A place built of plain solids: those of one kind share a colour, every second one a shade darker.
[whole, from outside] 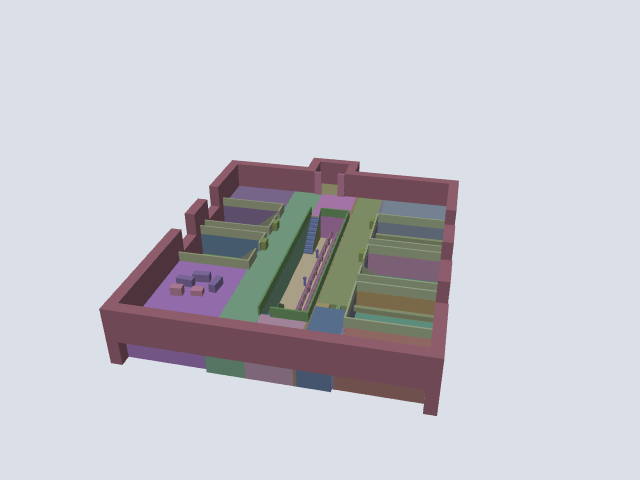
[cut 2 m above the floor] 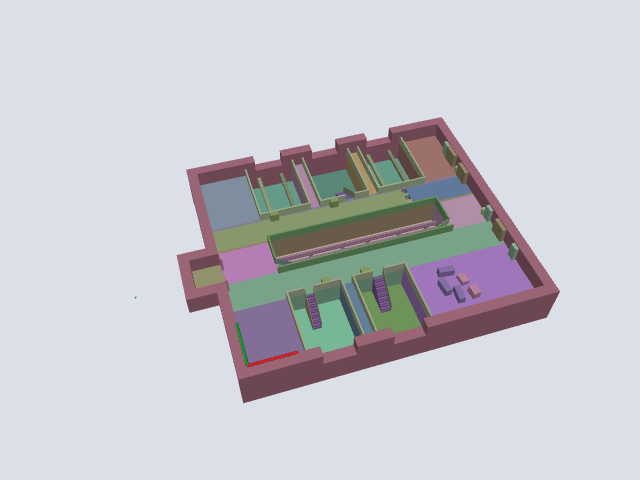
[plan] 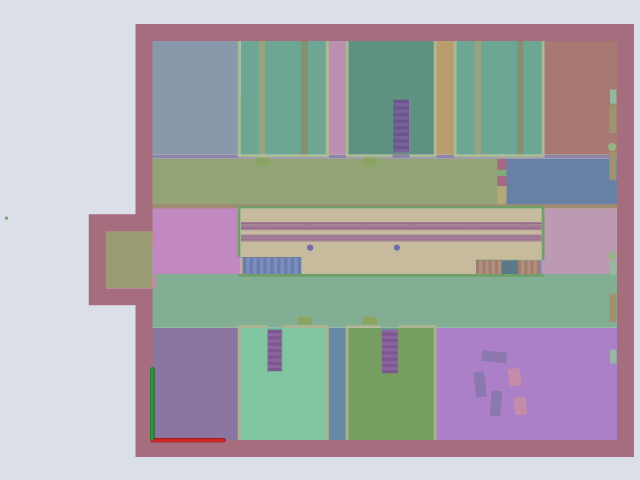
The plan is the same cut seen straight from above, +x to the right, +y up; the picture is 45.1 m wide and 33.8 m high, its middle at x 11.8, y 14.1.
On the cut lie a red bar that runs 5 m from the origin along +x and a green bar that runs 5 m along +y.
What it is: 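A filter house of a town's waterworks, its filters drained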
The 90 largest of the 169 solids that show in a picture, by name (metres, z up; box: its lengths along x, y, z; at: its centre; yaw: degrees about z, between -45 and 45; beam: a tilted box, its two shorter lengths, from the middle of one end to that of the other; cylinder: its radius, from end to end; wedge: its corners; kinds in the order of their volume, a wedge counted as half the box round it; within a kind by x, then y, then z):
{
 "wall_plaster_1": {"box": [1.2, 6.4, 3.6], "at": [-3.89, 12.71, 1.4]},
 "wall_plaster_2": {"box": [4.5, 1.2, 3.6], "at": [-2.24, 10.11, 1.4]},
 "wall_plaster_3": {"box": [4.5, 1.2, 3.6], "at": [-2.24, 15.31, 1.4]},
 "wall_plaster_4": {"box": [1.2, 11.9, 3.6], "at": [-0.59, 4.76, 1.4]},
 "wall_plaster_5": {"box": [1.2, 14.6, 3.6], "at": [-0.59, 22.01, 1.4]},
 "wall_plaster_6": {"box": [8.6, 1.2, 6.32], "at": [3.11, -0.59, 0.04]},
 "wall_plaster_7": {"box": [8.6, 1.2, 6.32], "at": [3.11, 28.71, 0.04]},
 "wall_plaster_8": {"box": [8.4, 1.2, 3.6], "at": [9.21, -0.59, -1.32]},
 "wall_plaster_9": {"box": [8.4, 1.2, 3.6], "at": [9.21, 28.71, -1.32]},
 "wall_plaster_10": {"box": [4.0, 1.2, 6.32], "at": [13.01, -0.59, 0.04]},
 "wall_plaster_11": {"box": [4.0, 1.2, 6.32], "at": [13.01, 28.71, 0.04]},
 "wall_plaster_12": {"box": [8.4, 1.2, 3.6], "at": [16.81, -0.59, -1.32]},
 "wall_plaster_13": {"box": [8.4, 1.2, 3.6], "at": [16.81, 28.71, -1.32]},
 "wall_plaster_14": {"box": [4.0, 1.2, 6.32], "at": [20.61, 28.71, 0.04]},
 "wall_plaster_15": {"box": [8.4, 1.2, 3.6], "at": [24.41, 28.71, -1.32]},
 "wall_plaster_16": {"box": [15.3, 1.2, 6.32], "at": [26.26, -0.59, 0.04]},
 "wall_plaster_17": {"box": [7.7, 1.2, 6.32], "at": [30.06, 28.71, 0.04]},
 "wall_plaster_18": {"box": [1.2, 30.5, 3.6], "at": [33.31, 14.06, 1.4]},
 "floor_hall1a_brick_1": {"box": [32.7, 3.8, 3.5], "at": [16.36, 9.81, -1.75]},
 "floor_hall0c_brick_1": {"box": [12.9, 7.9, 3.12], "at": [26.26, 3.96, -1.56]},
 "floor_hall4a_brick_1": {"box": [24.27, 3.2, 3.5], "at": [12.15, 18.21, -1.75]},
 "floor_hall6a_brick_1": {"box": [6.2, 8.0, 3.12], "at": [3.11, 24.11, -1.56]},
 "floor_hall0a_brick_1": {"box": [6.2, 7.9, 3.12], "at": [3.11, 3.96, -1.56]},
 "floor_hall6d_brick_1": {"box": [5.3, 8.0, 3.12], "at": [30.06, 24.11, -1.56]},
 "floor_hall2a_brick_1": {"box": [6.2, 4.6, 3.5], "at": [3.11, 14.01, -1.75]},
 "floor_hall4b_brick_1": {"box": [7.78, 3.2, 3.5], "at": [28.82, 18.21, -1.75]},
 "floor_hall2b_brick_1": {"box": [5.3, 4.6, 3.5], "at": [30.06, 14.01, -1.75]},
 "floor_basinn_concrete_1": {"box": [6.0, 8.0, 0.4], "at": [9.21, 24.11, -2.92]},
 "floor_basinn_concrete_2": {"box": [6.0, 8.0, 0.4], "at": [16.81, 24.11, -2.92]},
 "floor_basinn_concrete_3": {"box": [6.0, 8.0, 0.4], "at": [24.41, 24.11, -2.92]},
 "floor_hall6b_brick_1": {"box": [1.6, 8.0, 3.12], "at": [13.01, 24.11, -1.56]},
 "floor_hall6c_brick_1": {"box": [1.6, 8.0, 3.12], "at": [20.61, 24.11, -1.56]},
 "floor_hall0b_brick_1": {"box": [1.6, 7.9, 3.12], "at": [13.01, 3.96, -1.56]},
 "floor_aisle_concrete_1": {"box": [21.2, 4.6, 0.4], "at": [16.81, 14.01, -3.3]},
 "floor_hall3a_brick_1": {"box": [32.7, 0.3, 3.5], "at": [16.36, 16.46, -1.75]},
 "floor_hall5a_brick_1": {"box": [32.7, 0.3, 3.12], "at": [16.36, 19.96, -1.56]},
 "floor_basins_concrete_1": {"box": [6.0, 7.9, 0.4], "at": [16.81, 3.96, -2.92]},
 "floor_basins_gravel_1": {"box": [6.0, 7.9, 0.4], "at": [9.21, 3.96, -2.92]},
 "rail_basinn_1": {"box": [0.2, 8.0, 1.1], "at": [6.11, 24.11, 0.55]},
 "rail_basinn_2": {"box": [6.4, 0.2, 1.1], "at": [9.21, 20.01, 0.55]},
 "rail_basinn_3": {"box": [0.2, 8.0, 1.1], "at": [12.31, 24.11, 0.55]},
 "rail_basinn_4": {"box": [0.2, 8.0, 1.1], "at": [13.71, 24.11, 0.55]},
 "rail_basinn_5": {"box": [0.2, 8.0, 1.1], "at": [19.91, 24.11, 0.55]},
 "rail_basinn_6": {"box": [0.2, 8.0, 1.1], "at": [21.31, 24.11, 0.55]},
 "rail_basinn_7": {"box": [6.4, 0.2, 1.1], "at": [24.41, 20.01, 0.55]},
 "rail_basinn_8": {"box": [0.2, 8.0, 1.1], "at": [27.51, 24.11, 0.55]},
 "rail_aisle_1": {"box": [0.2, 3.41, 1.1], "at": [6.11, 14.6, 0.55]},
 "rail_aisle_2": {"box": [21.6, 0.2, 1.1], "at": [16.81, 11.61, 0.55]},
 "rail_aisle_3": {"box": [21.6, 0.2, 1.1], "at": [16.81, 16.41, 0.55]},
 "rail_aisle_4": {"box": [0.2, 3.6, 1.1], "at": [27.51, 14.51, 0.55]},
 "launder_concrete_1": {"box": [0.45, 8.0, 0.5], "at": [7.71, 24.11, -1.1]},
 "launder_concrete_2": {"box": [0.45, 8.0, 0.5], "at": [10.71, 24.11, -1.1]},
 "launder_concrete_3": {"box": [0.45, 8.0, 0.5], "at": [22.91, 24.11, -1.1]},
 "launder_concrete_4": {"box": [0.45, 8.0, 0.5], "at": [25.91, 24.11, -1.1]},
 "rail_basins_1": {"box": [0.2, 7.9, 1.1], "at": [6.11, 3.96, 0.55]},
 "rail_basins_2": {"box": [0.2, 7.9, 1.1], "at": [12.31, 3.96, 0.55]},
 "rail_basins_3": {"box": [0.2, 7.9, 1.1], "at": [13.71, 3.96, 0.55]},
 "rail_basins_4": {"box": [0.2, 7.9, 1.1], "at": [19.91, 3.96, 0.55]},
 "pipe_main_metal_1": {"box": [21.16, 0.2, 0.5], "at": [16.81, 14.24, -2.3]},
 "pipe_main_metal_2": {"box": [21.16, 0.1, 0.43], "at": [16.81, 14.91, -2.26]},
 "pipe_main_metal_3": {"box": [21.16, 0.24, 0.58], "at": [16.81, 15.08, -2.26]},
 "pipe_main_metal_4": {"box": [21.16, 0.1, 0.43], "at": [16.81, 15.25, -2.26]},
 "floor_drainn_concrete_1": {"box": [0.65, 3.2, 3.0], "at": [24.61, 18.21, -2.0]},
 "shelf_1": {"box": [0.5, 2.0, 1.95], "at": [32.42, 9.32, 0.97]},
 "shelf_2": {"box": [0.5, 2.0, 1.96], "at": [32.42, 19.3, 0.98]},
 "shelf_3": {"box": [0.5, 2.0, 1.98], "at": [32.42, 22.64, 0.99]},
 "step_aislea_1": {"box": [0.33, 1.14, 2.98], "at": [6.44, 12.28, -1.66]},
 "step_aislea_2": {"box": [0.33, 1.14, 2.81], "at": [6.68, 12.28, -1.75]},
 "step_aislea_3": {"box": [0.33, 1.14, 2.63], "at": [6.92, 12.28, -1.83]},
 "step_aislea_4": {"box": [0.33, 1.14, 2.46], "at": [7.16, 12.28, -1.92]},
 "step_aislea_5": {"box": [0.33, 1.14, 2.29], "at": [7.41, 12.28, -2.01]},
 "step_aislea_6": {"box": [0.33, 1.14, 2.12], "at": [7.65, 12.28, -2.09]},
 "floor_lobby_brick_1": {"box": [3.3, 4.0, 0.4], "at": [-1.64, 12.71, -0.2]},
 "bench_bays_1": {"box": [0.75, 1.8, 0.91], "at": [23.07, 3.94, 0.45], "yaw": 6.5},
 "bench_bays_2": {"box": [1.8, 0.75, 0.92], "at": [24.07, 5.88, 0.46], "yaw": -6.0},
 "bench_bays_3": {"box": [0.75, 1.8, 0.88], "at": [24.19, 2.59, 0.44], "yaw": -3.9},
 "step_basinn_1": {"box": [1.12, 0.32, 2.61], "at": [17.51, 20.33, -1.47]},
 "step_basinn_2": {"box": [1.13, 0.32, 2.45], "at": [17.51, 20.56, -1.54]},
 "step_basinn_3": {"box": [1.13, 0.32, 2.29], "at": [17.51, 20.8, -1.62]},
 "step_basinn_4": {"box": [1.13, 0.32, 2.13], "at": [17.51, 21.03, -1.71]},
 "cabinet_1": {"box": [0.45, 1.0, 1.9], "at": [32.45, 5.9, 0.95]},
 "cabinet_2": {"box": [0.45, 1.0, 1.89], "at": [32.45, 12.12, 0.95]},
 "cabinet_3": {"box": [0.45, 1.0, 1.88], "at": [32.45, 24.2, 0.94]},
 "floor_aisleb_l1a_1": {"box": [1.18, 0.95, 1.69], "at": [25.15, 12.19, -2.3]},
 "wall_concrete_1": {"box": [0.25, 0.9, 3.6], "at": [0.14, 11.16, 1.4]},
 "wall_concrete_2": {"box": [0.25, 0.9, 3.6], "at": [0.14, 14.26, 1.4]},
 "step_basins_1": {"box": [1.13, 0.28, 2.41], "at": [16.71, 7.49, -1.57]},
 "step_basins_2": {"box": [1.12, 0.28, 2.59], "at": [16.71, 7.71, -1.48]},
 "load_sacks_bays_1": {"box": [0.84, 1.22, 0.92], "at": [25.91, 2.41, 0.46], "yaw": 5.4},
 "step_aisleb_1": {"box": [0.28, 0.95, 2.97], "at": [27.21, 12.19, -1.67]}
}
